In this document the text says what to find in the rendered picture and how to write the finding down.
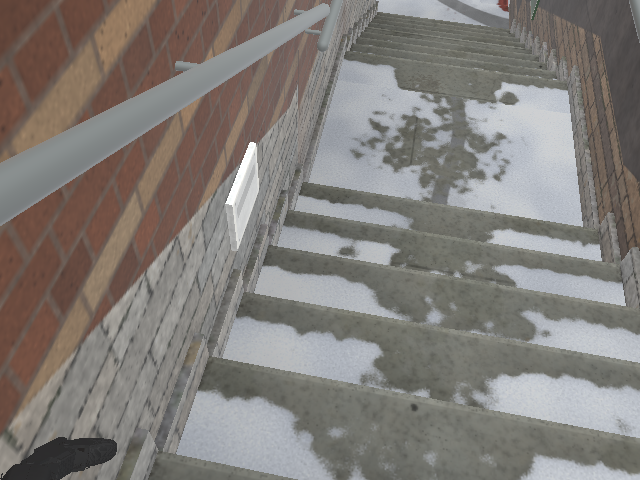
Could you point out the robot left hand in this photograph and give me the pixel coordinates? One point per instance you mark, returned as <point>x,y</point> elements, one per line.
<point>59,457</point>

